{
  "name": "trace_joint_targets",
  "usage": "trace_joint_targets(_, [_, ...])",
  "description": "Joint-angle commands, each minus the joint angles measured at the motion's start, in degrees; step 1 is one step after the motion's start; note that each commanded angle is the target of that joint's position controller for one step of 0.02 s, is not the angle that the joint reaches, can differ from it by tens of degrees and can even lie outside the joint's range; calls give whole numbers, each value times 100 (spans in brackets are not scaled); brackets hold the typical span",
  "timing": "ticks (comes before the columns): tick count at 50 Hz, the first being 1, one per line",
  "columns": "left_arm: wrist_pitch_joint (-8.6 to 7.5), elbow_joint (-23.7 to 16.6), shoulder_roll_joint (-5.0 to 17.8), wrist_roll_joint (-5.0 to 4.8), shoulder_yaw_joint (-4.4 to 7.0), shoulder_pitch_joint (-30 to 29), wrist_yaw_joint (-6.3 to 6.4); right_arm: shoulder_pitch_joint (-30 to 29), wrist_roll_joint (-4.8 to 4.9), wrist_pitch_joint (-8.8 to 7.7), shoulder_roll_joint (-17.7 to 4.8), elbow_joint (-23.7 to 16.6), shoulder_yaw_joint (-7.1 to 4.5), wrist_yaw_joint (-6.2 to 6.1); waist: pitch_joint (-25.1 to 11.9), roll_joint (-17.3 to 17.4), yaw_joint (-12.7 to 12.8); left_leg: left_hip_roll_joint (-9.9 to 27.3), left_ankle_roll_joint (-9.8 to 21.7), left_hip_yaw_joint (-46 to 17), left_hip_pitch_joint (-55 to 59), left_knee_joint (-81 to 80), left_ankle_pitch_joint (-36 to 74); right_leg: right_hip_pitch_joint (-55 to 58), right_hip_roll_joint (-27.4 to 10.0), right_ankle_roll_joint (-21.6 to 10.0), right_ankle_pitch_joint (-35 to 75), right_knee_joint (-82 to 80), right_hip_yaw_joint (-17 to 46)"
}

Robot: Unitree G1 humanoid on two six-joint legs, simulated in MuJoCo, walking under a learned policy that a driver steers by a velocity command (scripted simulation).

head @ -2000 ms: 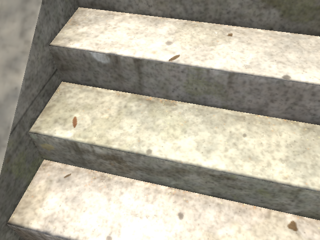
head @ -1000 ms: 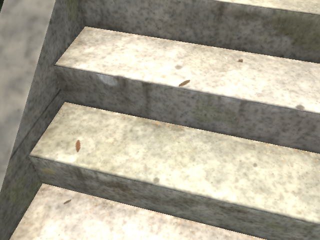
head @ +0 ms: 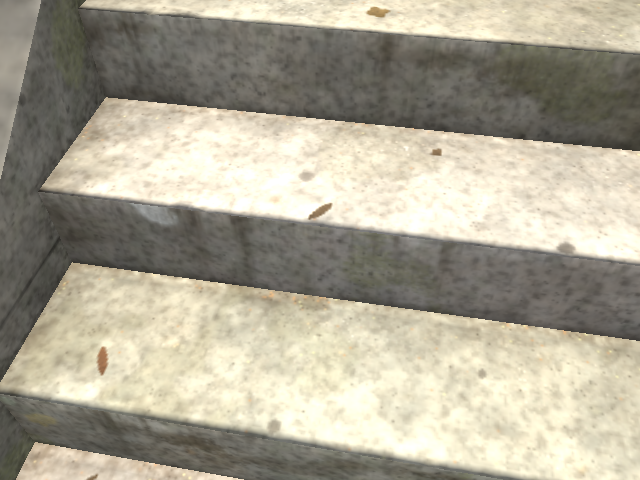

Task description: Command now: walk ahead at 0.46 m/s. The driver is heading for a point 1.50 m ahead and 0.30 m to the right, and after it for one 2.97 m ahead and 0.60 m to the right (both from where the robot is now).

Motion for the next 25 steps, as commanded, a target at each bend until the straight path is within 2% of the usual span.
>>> trace_joint_targets(1, [51, -1000, -660, -19, -439, -497, -30, 265, 24, 45, -204, 143, 156, 52, 1309, 265, 255, 2083, 827, -1440, -292, -1169, -505, -3061, -163, -30, 106, 1763, 586])
trace_joint_targets(2, [40, -1251, -650, 64, -516, -738, -36, 38, -36, 34, -255, 62, 185, 37, 1294, 166, 329, 1903, 741, -1098, -791, -1278, -422, -2924, -189, 31, 493, 1437, 457])
trace_joint_targets(3, [-5, -1682, -536, 188, -602, -1119, -48, -374, 35, 40, -390, -89, 218, 9, 1335, 45, 535, 1501, 567, -555, -1695, -1422, -456, -2277, -362, 102, 964, -3, 243])
trace_joint_targets(4, [-39, -1865, -377, 292, -618, -1370, -52, -464, 80, -2, -391, -177, 250, -56, 1202, 14, 512, 1214, 638, -305, -2456, -1689, -249, -1378, -458, 253, 1505, -1085, -223])
trace_joint_targets(5, [-55, -2145, -404, 465, -740, -1776, -44, -393, 139, -60, -606, -245, 197, -173, 735, 9, 515, 1329, 846, -393, -3156, -2566, 398, 210, -682, 241, 1852, -2325, -684])
trace_joint_targets(6, [-69, -2274, -394, 536, -766, -2068, 6, -103, 263, -49, -792, -210, 103, -248, 397, 48, 365, 1297, 878, -322, -2867, -2850, 997, 1104, -675, 220, 1762, -3186, -957])
trace_joint_targets(7, [-114, -2105, -249, 419, -676, -1698, 38, -15, 442, -69, -944, -178, 85, -232, -277, 417, 548, 1207, 924, -76, -2280, -2444, 4008, 2488, -290, 102, 1432, -3775, -1406])
trace_joint_targets(8, [-157, -2068, 67, 368, -516, -1379, 57, 470, 367, -109, -1244, -106, 24, -199, -846, 913, 693, 1305, 911, 25, -1270, -1486, 7561, 2978, 172, 29, 738, -3937, -1689])
trace_joint_targets(9, [-160, -1799, 422, 300, -312, -439, 45, 462, 220, -62, -1483, -36, -28, -210, -1388, 1642, 1207, 1590, 844, -95, 123, -439, 10398, 3102, 357, -91, 258, -4529, -1452])
trace_joint_targets(10, [-132, -1609, 766, 341, -171, 185, -17, 267, 152, 37, -1638, -61, -102, -227, -1592, 1950, 1481, 1624, 696, -98, 1221, 771, 10771, 2994, 400, -223, -103, -5963, -886])
trace_joint_targets(11, [-90, -1210, 1339, 475, 46, 1054, -118, 146, 36, 18, -1360, -197, -88, -255, -1721, 1211, 1596, 1536, 687, -490, 508, 2349, 9559, 3964, -116, -610, 178, -7091, 1033])
trace_joint_targets(12, [58, -436, 2124, 599, 269, 2111, -122, 233, -43, -122, -220, -458, 72, -55, -2179, -2600, 1378, -64, 471, -714, -1927, 4510, 2176, 5651, -1530, -1540, 446, -10092, 4495])
trace_joint_targets(13, [73, -269, 1705, 788, 235, 2234, 45, 16, -45, -330, -83, -391, -27, 264, -2332, -1888, 1350, -758, 413, -2287, -2953, 7484, 567, 5671, -2145, -1658, -487, -11407, 6923])
trace_joint_targets(14, [60, -77, 1143, 544, 114, 1684, 22, -934, 109, -411, 185, -920, -10, 458, -1032, -1155, 1048, -535, 575, -2314, -4122, 8587, 526, 4905, -2077, -1159, -1586, -11169, 6065])
trace_joint_targets(15, [61, 235, 446, 476, -65, 1295, -81, -1871, 151, -408, 295, -1518, 121, 512, 199, -701, 769, -258, 772, -1805, -4943, 8973, 571, 3905, -1839, -927, -1779, -10724, 4797])
trace_joint_targets(16, [50, 494, -89, 491, -172, 938, -168, -2076, 153, -362, 285, -1789, 172, 464, 686, -148, 362, -38, 833, -1512, -5108, 9202, 814, 3058, -1577, -685, -1020, -10285, 3385])
trace_joint_targets(17, [21, 684, -548, 589, -264, 592, -221, -1529, 161, -287, 279, -1708, 198, 436, 596, 29, -86, 34, 841, -1518, -4826, 9320, 1055, 2613, -1225, -441, -305, -10185, 2319])
trace_joint_targets(18, [31, 879, -686, 563, -289, 566, -262, -1140, 221, -219, 440, -1679, 292, 424, 560, -252, -237, -72, 889, -1532, -5162, 10105, 845, 2754, -1200, -365, 203, -10329, 1964])
trace_joint_targets(19, [22, 998, -657, 546, -290, 661, -301, -925, 232, -204, 572, -1681, 374, 413, 586, -148, -323, -26, 954, -1537, -5573, 10240, 875, 2917, -1156, -292, 683, -10426, 1512])
trace_joint_targets(20, [0, 1032, -466, 544, -262, 632, -353, -896, 234, -190, 665, -1692, 456, 383, 592, -28, -406, 32, 941, -1506, -5839, 10054, 1017, 2954, -1071, -233, 1024, -10437, 958])
trace_joint_targets(21, [-6, 1047, -440, 569, -279, 597, -374, -951, 216, -169, 712, -1721, 513, 354, 581, 90, -463, 65, 893, -1491, -6117, 9954, 1338, 2833, -1012, -135, 1175, -10402, 590])
trace_joint_targets(22, [-21, 992, -285, 646, -273, 518, -386, -1029, 178, -163, 570, -1724, 520, 318, 505, 187, -478, 34, 754, -1304, -6052, 9593, 1761, 2564, -931, -139, 1322, -10525, 239])
trace_joint_targets(23, [-30, 967, -145, 642, -272, 449, -348, -1285, 95, -142, 527, -1818, 535, 259, 445, 146, -472, 25, 565, -1137, -5972, 9316, 2114, 2288, -879, -167, 1319, -10665, 43])
trace_joint_targets(24, [-58, 970, -53, 639, -284, 545, -309, -1402, 59, -119, 435, -1828, 518, 198, 367, 43, -397, -2, 394, -917, -5886, 9062, 2362, 2155, -854, -257, 1358, -10770, -108])
trace_joint_targets(25, [-100, 1080, 11, 677, -303, 898, -299, -1557, 62, -76, 434, -1768, 496, 106, 231, -165, -210, -17, 261, -709, -6116, 9437, 2409, 2476, -937, -395, 1445, -10831, 30])
Velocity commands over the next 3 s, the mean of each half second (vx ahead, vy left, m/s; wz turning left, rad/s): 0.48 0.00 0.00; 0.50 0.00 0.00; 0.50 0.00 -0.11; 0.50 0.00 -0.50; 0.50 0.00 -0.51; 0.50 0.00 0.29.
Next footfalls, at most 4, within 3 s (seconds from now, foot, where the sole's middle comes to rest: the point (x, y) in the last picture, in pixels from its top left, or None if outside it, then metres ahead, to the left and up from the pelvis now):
0.20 right None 0.24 -0.16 -0.59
0.82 left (301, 366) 0.58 0.05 -0.41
1.34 right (404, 187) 0.81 -0.13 -0.22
1.88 left None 1.15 0.02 -0.04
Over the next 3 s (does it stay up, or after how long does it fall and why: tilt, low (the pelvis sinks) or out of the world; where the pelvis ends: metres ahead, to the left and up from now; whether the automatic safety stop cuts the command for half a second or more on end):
stays up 1.43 -0.43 0.94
